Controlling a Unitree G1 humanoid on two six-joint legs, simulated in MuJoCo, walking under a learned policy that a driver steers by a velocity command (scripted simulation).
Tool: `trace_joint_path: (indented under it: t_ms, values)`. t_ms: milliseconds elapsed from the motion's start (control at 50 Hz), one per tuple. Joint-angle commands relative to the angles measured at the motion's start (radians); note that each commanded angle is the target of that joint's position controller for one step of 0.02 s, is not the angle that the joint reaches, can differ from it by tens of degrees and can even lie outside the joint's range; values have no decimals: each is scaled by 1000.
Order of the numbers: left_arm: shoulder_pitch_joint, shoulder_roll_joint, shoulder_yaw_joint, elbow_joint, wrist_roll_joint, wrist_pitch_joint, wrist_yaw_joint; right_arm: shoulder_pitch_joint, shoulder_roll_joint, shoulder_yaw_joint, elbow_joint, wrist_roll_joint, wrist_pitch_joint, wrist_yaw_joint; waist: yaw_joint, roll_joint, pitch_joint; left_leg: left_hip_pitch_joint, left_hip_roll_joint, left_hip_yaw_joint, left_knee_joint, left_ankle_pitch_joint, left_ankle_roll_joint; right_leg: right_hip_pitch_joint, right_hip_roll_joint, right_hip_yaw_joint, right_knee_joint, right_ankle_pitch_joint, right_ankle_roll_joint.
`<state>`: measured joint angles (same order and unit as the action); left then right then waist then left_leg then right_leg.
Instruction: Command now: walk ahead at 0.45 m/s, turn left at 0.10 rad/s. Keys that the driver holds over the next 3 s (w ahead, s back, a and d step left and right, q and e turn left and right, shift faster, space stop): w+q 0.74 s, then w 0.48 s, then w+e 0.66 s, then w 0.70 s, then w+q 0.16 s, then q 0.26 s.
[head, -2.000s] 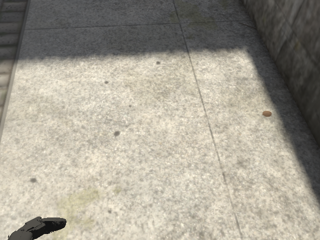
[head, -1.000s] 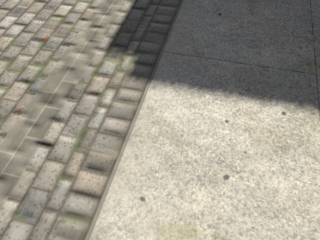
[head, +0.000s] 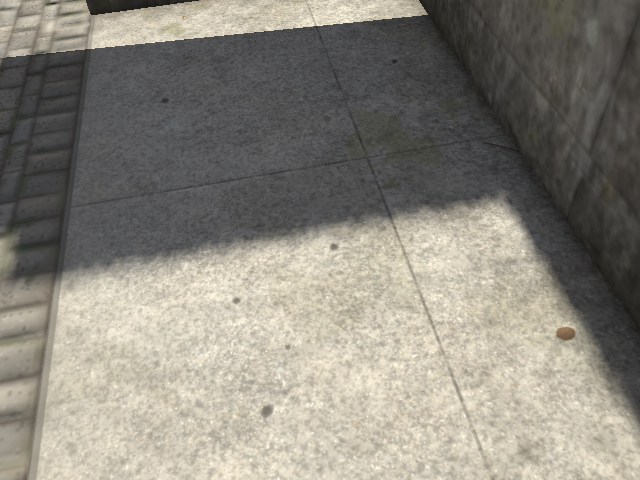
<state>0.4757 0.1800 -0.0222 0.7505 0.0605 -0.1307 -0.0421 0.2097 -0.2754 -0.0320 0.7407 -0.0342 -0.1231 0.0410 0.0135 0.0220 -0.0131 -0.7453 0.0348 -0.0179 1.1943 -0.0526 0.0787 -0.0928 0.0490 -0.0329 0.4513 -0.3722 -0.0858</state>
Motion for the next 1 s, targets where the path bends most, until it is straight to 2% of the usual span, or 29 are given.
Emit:
trace_joint_path:
  t_ms: [20, 100, 120, 140, 180, 220, 260, 280, 300, 320, 340, 360, 380, 400, 440, 480, 520, 600, 640, 680, 700, 720, 740, 760, 780, 800, 880, 940, 1000]
  values:
    - [-71, 156, 19, -58, 33, -20, 28, -157, -75, -9, -100, 26, -22, 44, -7, -112, 73, -161, 0, -24, -103, 217, -4, -20, -220, 125, -288, 318, -32]
    - [-28, 218, 24, -19, 15, 6, 5, -205, -73, -11, -126, 25, -3, 75, -1, -86, 71, -45, -26, 20, -318, 277, -33, -3, -233, 15, -304, 610, -32]
    - [-60, 188, 47, -33, -77, 44, 53, -244, -9, 0, -100, 94, 7, 39, 38, -4, 155, -64, -76, 52, -475, 208, -12, 32, -186, -18, -293, 738, 46]
    - [6, 215, 45, -13, -92, 49, 71, -307, 6, 13, -136, 78, 2, 33, 73, -1, 142, 1, -107, 130, -570, 221, -13, 54, -191, -22, -304, 883, 71]
    - [44, 245, 58, 16, -70, 58, 106, -335, -19, 4, -153, 75, -5, 37, 78, -90, 99, 65, -141, 159, -668, 272, -18, 193, -203, -50, -249, 1138, 109]
    - [-12, 288, 85, -6, -48, 79, 124, -259, -76, -10, -137, 79, 5, 51, 29, -148, 45, 124, -166, 160, -693, 220, 7, 321, -218, -65, -161, 1363, 131]
    - [-62, 287, 101, -13, -26, 94, 137, -56, -130, -31, -91, 106, 23, 41, -89, -210, -19, 280, -167, 130, -671, 133, 41, 334, -225, -66, 77, 1473, 140]
    - [-112, 301, 117, -32, -23, 94, 127, 122, -184, -55, -50, 97, 31, 19, -171, -157, -73, 481, -156, 85, -667, 162, 92, 214, -224, -84, 311, 1480, 146]
    - [-180, 289, 116, -54, -34, 86, 108, 293, -181, -51, -9, 78, 41, -5, -268, 6, -141, 707, -43, -45, -729, 260, 174, 41, -121, -118, 753, 957, 159]
    - [-64, 76, 66, -93, -30, 66, 75, 274, -188, -41, -9, 42, 30, -8, -117, 325, -241, 1113, 156, -368, -512, 245, 355, -520, 28, 27, 1193, -316, 182]
    - [-67, 121, 54, -125, -83, 23, 43, 214, -197, -60, -64, 38, 40, -23, -124, 172, -383, 1119, 243, -685, -718, -253, 449, -651, 37, 192, 1320, -256, 150]
    - [-204, 205, 71, -167, -100, 1, 30, 163, -140, -54, -100, 48, 53, -42, -147, 29, -202, 932, 214, -673, -906, -506, 375, -701, -4, 180, 1220, -134, 101]
    - [-250, 214, 65, -213, -84, -12, 37, 63, -138, -42, -117, 61, 50, -45, -52, -140, -57, 729, 204, -645, -991, -476, 330, -672, -36, 157, 1089, -35, 86]
    - [-231, 192, 60, -201, -68, -12, 46, -8, -120, -39, -143, 57, 46, -44, 1, -195, 12, 589, 154, -596, -1013, -396, 304, -629, -68, 154, 983, -4, 96]
    - [-165, 220, 68, -182, -57, 12, 63, -77, -121, -45, -169, 28, 42, -45, 57, -102, 65, 386, 75, -470, -1020, -217, 294, -543, -126, 153, 863, 32, 120]
    - [-182, 190, 55, -199, -25, 24, 81, -52, -140, -47, -137, 36, 37, -39, 65, -80, 33, 266, 36, -342, -969, 120, 273, -465, -129, 103, 688, 88, 153]
    - [-229, 148, 38, -222, -8, 30, 95, -6, -172, -60, -109, 45, 49, -41, 27, -51, -31, 256, 8, -296, -936, 136, 236, -407, -131, 85, 569, 200, 177]
    - [-364, 143, 30, -275, -46, 31, 91, 86, -178, -68, -79, 62, 97, -53, -51, 44, -60, 343, -29, -323, -844, -187, 177, -381, -73, 96, 282, 264, 191]
    - [-357, 173, 51, -260, -85, 25, 82, 58, -176, -77, -84, 68, 101, -66, -18, 79, -66, 353, -7, -390, -770, -307, 162, -313, -59, 134, 160, 253, 171]
    - [-272, 196, 85, -231, -88, 20, 75, 72, -123, -64, -81, 74, 95, -55, 33, 66, -86, 312, -23, -381, -658, -373, 102, -126, -42, 98, 87, 246, 138]
    - [-161, 214, 101, -212, -79, 22, 75, 58, -74, -55, -83, 68, 88, -47, 90, 33, -108, 191, -76, -319, -462, -449, 43, 47, -128, 177, 67, 200, 80]
    - [-27, 270, 115, -205, -58, 31, 74, 100, 23, -30, -95, 47, 83, -39, 113, -161, -197, 60, -163, -179, -97, -560, -17, 240, -337, 403, 27, 73, -6]
    - [-25, 344, 134, -204, -35, 42, 59, 140, -22, -32, -154, 79, 61, -34, 52, -435, -199, -179, -154, -139, 95, -541, -37, 272, -480, 922, -178, -287, -146]
    - [-56, 291, 132, -201, -52, 46, 69, 86, -93, -50, -151, 87, 63, -39, 69, -295, -88, -241, -77, -132, 222, -441, -48, 187, -473, 911, -217, -479, -160]
    - [-83, 232, 106, -193, -63, 51, 72, 17, -117, -53, -159, 68, 76, -37, 72, -199, -17, -229, -52, -121, 221, -340, -44, 75, -422, 736, -187, -377, -127]
    - [-121, 203, 93, -196, -48, 55, 71, -10, -103, -54, -157, 48, 89, -38, 55, -118, 0, -151, -35, -114, 181, -285, -54, -24, -353, 590, -182, -213, -103]
    - [-144, 179, 86, -98, -71, 36, 58, -8, -30, -36, -155, 58, 85, -36, -10, -145, 27, -17, 10, -76, -51, -195, -47, -154, -268, 353, -248, 32, -115]
    - [-152, 218, 95, -62, -78, 36, 58, -87, -15, -19, -160, 47, 66, -25, 9, -120, 6, 43, 30, -36, -303, -97, -57, -121, -260, 248, -248, 172, -114]
    - [-100, 251, 102, -17, -91, 46, 49, -159, 7, -3, -168, 57, 57, -7, 46, -133, -20, 170, 8, 11, -495, -69, -64, -104, -265, 194, -238, 192, -116]
